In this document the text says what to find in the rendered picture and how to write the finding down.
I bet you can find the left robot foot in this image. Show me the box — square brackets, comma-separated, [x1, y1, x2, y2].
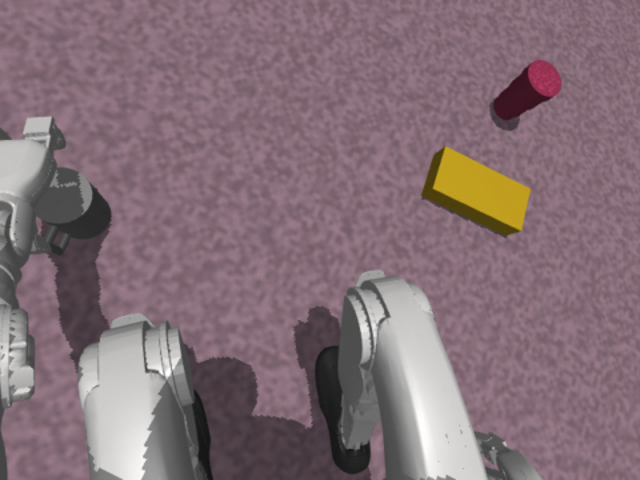
[192, 390, 213, 480]

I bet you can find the left robot hand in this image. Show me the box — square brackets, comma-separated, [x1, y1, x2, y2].
[0, 116, 66, 254]

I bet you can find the left robot arm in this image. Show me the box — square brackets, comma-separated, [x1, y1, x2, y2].
[0, 193, 36, 480]

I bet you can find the right robot foot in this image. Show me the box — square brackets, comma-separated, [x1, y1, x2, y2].
[315, 346, 371, 474]

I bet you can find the right robot hand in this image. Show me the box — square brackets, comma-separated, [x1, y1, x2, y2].
[474, 431, 544, 480]

